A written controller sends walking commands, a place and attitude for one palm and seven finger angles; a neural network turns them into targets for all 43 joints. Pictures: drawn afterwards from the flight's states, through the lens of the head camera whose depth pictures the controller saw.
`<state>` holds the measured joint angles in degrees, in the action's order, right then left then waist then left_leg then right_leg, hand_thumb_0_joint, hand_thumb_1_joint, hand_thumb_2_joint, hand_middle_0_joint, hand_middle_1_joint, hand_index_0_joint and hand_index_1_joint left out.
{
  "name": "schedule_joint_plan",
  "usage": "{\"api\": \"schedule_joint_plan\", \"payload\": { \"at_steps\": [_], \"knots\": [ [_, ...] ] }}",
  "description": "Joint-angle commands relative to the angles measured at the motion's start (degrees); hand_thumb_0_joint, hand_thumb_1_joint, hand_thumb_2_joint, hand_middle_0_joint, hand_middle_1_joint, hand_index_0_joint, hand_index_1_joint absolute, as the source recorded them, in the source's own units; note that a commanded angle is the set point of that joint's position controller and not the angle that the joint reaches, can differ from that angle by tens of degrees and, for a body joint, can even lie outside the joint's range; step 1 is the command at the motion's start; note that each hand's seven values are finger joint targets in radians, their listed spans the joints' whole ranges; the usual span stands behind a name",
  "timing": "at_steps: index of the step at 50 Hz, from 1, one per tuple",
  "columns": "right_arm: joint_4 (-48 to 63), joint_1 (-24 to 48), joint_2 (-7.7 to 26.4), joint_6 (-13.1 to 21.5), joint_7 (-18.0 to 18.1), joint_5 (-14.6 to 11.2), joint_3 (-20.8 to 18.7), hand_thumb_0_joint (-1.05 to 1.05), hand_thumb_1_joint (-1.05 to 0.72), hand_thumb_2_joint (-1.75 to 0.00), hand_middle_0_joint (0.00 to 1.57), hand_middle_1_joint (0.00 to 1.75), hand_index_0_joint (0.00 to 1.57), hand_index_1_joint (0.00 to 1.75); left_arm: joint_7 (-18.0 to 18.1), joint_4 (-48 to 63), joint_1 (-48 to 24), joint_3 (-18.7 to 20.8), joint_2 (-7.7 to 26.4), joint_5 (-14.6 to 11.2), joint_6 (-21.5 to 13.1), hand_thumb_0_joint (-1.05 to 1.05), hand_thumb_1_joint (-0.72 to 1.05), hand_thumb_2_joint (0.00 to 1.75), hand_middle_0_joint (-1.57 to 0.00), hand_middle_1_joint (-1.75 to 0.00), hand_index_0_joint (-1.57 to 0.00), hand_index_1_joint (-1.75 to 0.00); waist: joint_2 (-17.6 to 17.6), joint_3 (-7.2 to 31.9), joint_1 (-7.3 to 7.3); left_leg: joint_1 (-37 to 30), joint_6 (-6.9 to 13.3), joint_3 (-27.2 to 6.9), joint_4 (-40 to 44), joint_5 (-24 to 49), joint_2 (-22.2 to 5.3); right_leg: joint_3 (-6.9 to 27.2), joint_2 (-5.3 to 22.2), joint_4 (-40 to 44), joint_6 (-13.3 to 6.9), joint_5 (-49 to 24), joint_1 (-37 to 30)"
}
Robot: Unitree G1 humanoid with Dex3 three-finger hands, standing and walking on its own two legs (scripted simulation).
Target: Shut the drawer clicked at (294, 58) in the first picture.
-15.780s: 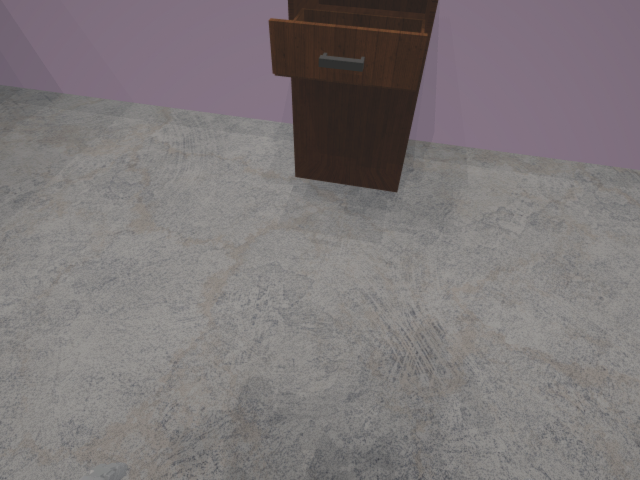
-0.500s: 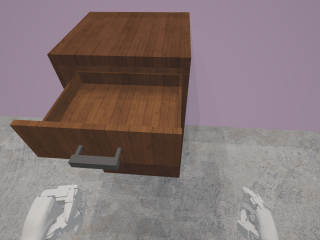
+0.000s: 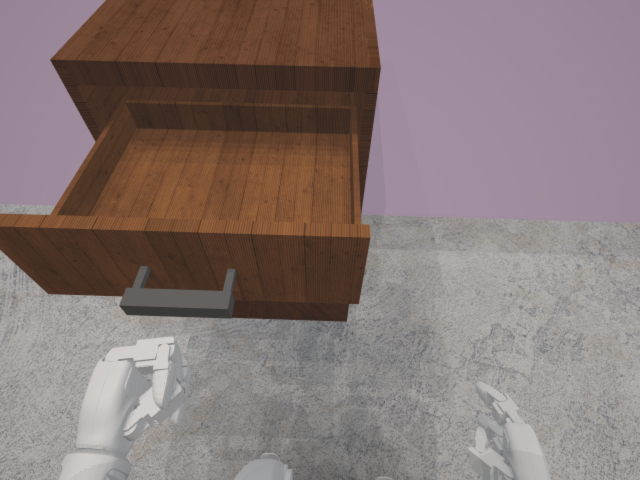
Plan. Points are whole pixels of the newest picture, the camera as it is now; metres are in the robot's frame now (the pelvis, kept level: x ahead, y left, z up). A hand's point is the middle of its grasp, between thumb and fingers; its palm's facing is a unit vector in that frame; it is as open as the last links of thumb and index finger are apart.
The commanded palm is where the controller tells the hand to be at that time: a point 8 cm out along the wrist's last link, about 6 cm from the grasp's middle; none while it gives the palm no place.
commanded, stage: bring the fist close to the handle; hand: left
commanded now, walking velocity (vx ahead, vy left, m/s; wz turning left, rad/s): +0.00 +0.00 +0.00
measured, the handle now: (183, 288) +0.34 +0.19 +0.04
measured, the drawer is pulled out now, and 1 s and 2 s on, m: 0.30 0.30 0.19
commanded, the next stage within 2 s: push the drawer shut in 0.66 s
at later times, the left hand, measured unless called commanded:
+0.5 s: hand (196, 371) +0.24 +0.15 +0.04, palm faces -0.01 -1.00 -0.04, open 3.3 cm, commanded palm +0.21 +0.21 +0.04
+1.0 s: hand (211, 356) +0.26 +0.14 +0.04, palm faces -0.02 -1.00 -0.06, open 3.3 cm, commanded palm +0.24 +0.20 +0.04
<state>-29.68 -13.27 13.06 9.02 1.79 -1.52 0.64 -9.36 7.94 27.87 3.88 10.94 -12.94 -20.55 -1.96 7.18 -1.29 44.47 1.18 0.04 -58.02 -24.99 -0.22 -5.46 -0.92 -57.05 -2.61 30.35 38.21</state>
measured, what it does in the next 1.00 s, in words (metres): stands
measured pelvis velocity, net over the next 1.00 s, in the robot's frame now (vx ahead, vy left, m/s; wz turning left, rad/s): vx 0.00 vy -0.01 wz -0.01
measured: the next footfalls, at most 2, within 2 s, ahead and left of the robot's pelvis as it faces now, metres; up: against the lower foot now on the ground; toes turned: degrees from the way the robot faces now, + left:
none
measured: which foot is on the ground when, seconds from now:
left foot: down 0.00-1.00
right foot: down 0.00-1.00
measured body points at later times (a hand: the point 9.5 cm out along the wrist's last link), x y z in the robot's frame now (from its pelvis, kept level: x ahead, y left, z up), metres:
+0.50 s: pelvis +0.00 +0.00 -0.02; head +0.07 +0.00 +0.43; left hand +0.23 +0.21 +0.04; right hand +0.17 -0.24 -0.10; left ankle +0.04 +0.11 -0.67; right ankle -0.02 -0.09 -0.67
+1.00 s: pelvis +0.00 -0.01 -0.02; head +0.06 -0.01 +0.43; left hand +0.25 +0.19 +0.04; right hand +0.17 -0.25 -0.10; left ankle +0.04 +0.11 -0.67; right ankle -0.02 -0.09 -0.67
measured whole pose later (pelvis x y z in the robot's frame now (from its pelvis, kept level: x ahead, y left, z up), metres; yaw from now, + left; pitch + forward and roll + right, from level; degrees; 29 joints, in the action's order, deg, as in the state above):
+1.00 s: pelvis +0.00 -0.01 -0.02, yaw +0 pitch +15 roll -1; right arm -27.7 -13.1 13.7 3.4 1.1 -0.9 1.1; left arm -4.9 1.8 18.2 2.4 11.5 -10.6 -21.0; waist -2.3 8.9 -2.0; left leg 51.5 0.6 -0.3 -64.0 -27.8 -0.9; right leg -5.7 -1.5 -63.0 -3.3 33.2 45.2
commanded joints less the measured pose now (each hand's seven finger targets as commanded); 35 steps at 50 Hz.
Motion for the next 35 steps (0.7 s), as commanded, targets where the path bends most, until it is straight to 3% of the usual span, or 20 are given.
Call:
{"api": "schedule_joint_plan", "payload": {
  "at_steps": [1,2,6,8,11,15,16,17,21,22,27,31,35],
  "knots": [
    [9.53,3.75,7.74,2.95,0.44,-0.18,-2.88,0.0,-0.9,-0.9,0.2,0.3,0.2,0.3,1.49,11.43,-3.52,1.83,4.89,0.22,-4.14,0.0,0.9,0.9,-1.4,-1.6,-1.4,-1.6,0.1,9.54,-0.38,-9.72,0.77,-2.9,6.88,9.39,-0.51,2.56,-0.37,8.22,1.53,-11.49,1.55],
    [10.0,3.58,7.6,2.8,0.29,-0.07,-2.82,0.0,-0.9,-0.9,0.2,0.3,0.2,0.3,1.65,11.57,-2.95,0.29,3.33,0.4,-4.06,0.0,0.9,0.9,-1.4,-1.6,-1.4,-1.6,0.24,10.21,-0.38,-9.82,0.77,-2.88,6.57,10.25,-0.43,2.4,-0.29,7.6,1.51,-12.62,1.53],
    [9.96,3.18,7.72,1.51,-0.07,0.22,-3.02,0.0,-0.9,-0.9,0.2,0.3,0.2,0.3,3.04,8.96,-2.77,1.64,4.41,1.4,-3.63,0.0,0.9,0.9,-1.4,-1.6,-1.4,-1.6,1.25,10.45,-0.07,-7.96,0.61,-2.84,5.29,10.87,-0.54,2.43,-0.47,6.27,1.42,-13.56,2.27],
    [10.64,3.0,7.56,0.91,-0.33,0.35,-2.87,0.0,-0.9,-0.9,0.2,0.3,0.2,0.3,3.54,9.36,-4.65,-0.08,2.79,1.68,-3.92,0.0,0.9,0.9,-1.4,-1.6,-1.4,-1.6,1.12,11.09,-0.32,-7.3,0.55,-2.82,4.64,10.99,-0.56,2.19,-0.39,5.13,1.42,-13.79,3.13],
    [10.13,2.82,7.91,0.14,-0.33,0.66,-2.91,0.0,-0.9,-0.9,0.2,0.3,0.2,0.3,4.6,7.61,-7.9,1.83,5.17,2.47,-4.68,0.0,0.9,0.9,-1.4,-1.6,-1.4,-1.6,1.55,10.91,-0.56,-5.21,0.62,-2.85,3.19,9.75,-0.6,2.74,-0.52,4.27,1.33,-12.55,4.51],
    [10.81,2.71,7.72,-0.27,-0.66,0.56,-3.03,0.0,-0.9,-0.9,0.2,0.3,0.2,0.3,4.29,9.88,-7.17,2.09,5.07,1.41,-6.08,0.0,0.9,0.9,-1.4,-1.6,-1.4,-1.6,-0.84,15.78,0.4,-6.7,0.54,-2.26,2.51,12.16,-0.54,3.16,-0.42,3.44,1.15,-15.22,2.77],
    [10.81,2.5,7.83,-0.7,-0.59,0.54,-3.04,0.0,-0.9,-0.9,0.2,0.3,0.2,0.3,4.43,9.69,-6.32,2.98,6.25,1.68,-5.79,0.0,0.9,0.9,-1.4,-1.6,-1.4,-1.6,-0.9,15.54,0.5,-6.73,0.57,-2.27,2.71,12.55,-0.56,3.18,-0.54,3.73,1.06,-15.48,2.14],
    [11.02,2.46,7.62,-0.86,-0.63,0.38,-2.91,0.0,-0.9,-0.9,0.2,0.3,0.2,0.3,4.25,10.72,-6.56,1.59,4.84,1.49,-5.64,0.0,0.9,0.9,-1.4,-1.6,-1.4,-1.6,-1.33,15.87,0.2,-7.41,0.65,-2.17,2.78,13.55,-0.52,3.18,-0.46,3.78,1.12,-16.8,1.78],
    [10.49,2.25,7.86,-1.59,-0.25,0.21,-3.01,0.0,-0.9,-0.9,0.2,0.3,0.2,0.3,4.07,8.23,-5.64,2.21,5.36,1.25,-4.41,0.0,0.9,0.9,-1.4,-1.6,-1.4,-1.6,1.22,13.3,-0.57,-5.8,0.68,-2.36,2.72,12.71,-0.67,3.14,-0.69,4.5,1.41,-16.79,1.98],
    [10.83,2.49,7.69,-1.5,-0.3,0.17,-2.94,0.0,-0.9,-0.9,0.2,0.3,0.2,0.3,3.73,9.19,-6.12,0.22,3.45,1.1,-4.51,0.0,0.9,0.9,-1.4,-1.6,-1.4,-1.6,0.5,13.4,-0.95,-6.27,0.66,-2.4,2.78,12.42,-0.65,2.9,-0.58,4.32,1.52,-16.48,2.73],
    [11.19,2.37,7.48,-1.79,-0.27,0.22,-3.1,0.0,-0.9,-0.9,0.2,0.3,0.2,0.3,4.12,9.63,-3.07,0.24,3.59,1.29,-4.47,0.0,0.9,0.9,-1.4,-1.6,-1.4,-1.6,1.07,12.76,-0.71,-6.07,0.69,-2.52,2.81,12.54,-0.57,2.77,-0.57,4.34,1.5,-16.68,2.62],
    [11.15,2.44,7.7,-1.9,-0.19,0.37,-3.06,0.0,-0.9,-0.9,0.2,0.3,0.2,0.3,4.88,10.53,-5.77,0.8,5.01,2.07,-5.73,0.0,0.9,0.9,-1.4,-1.6,-1.4,-1.6,0.57,11.78,-1.08,-5.11,0.7,-2.66,2.24,10.51,-0.57,3.02,-0.58,4.03,1.39,-14.13,4.24],
    [11.79,2.41,7.52,-1.87,-0.39,0.37,-3.01,0.0,-0.9,-0.9,0.2,0.3,0.2,0.3,5.24,11.48,-5.36,-0.52,3.75,2.07,-6.34,0.0,0.9,0.9,-1.4,-1.6,-1.4,-1.6,-0.13,13.4,-0.88,-5.95,0.62,-2.47,2.22,10.36,-0.56,3.02,-0.48,3.88,1.41,-13.8,4.24]
  ]
}}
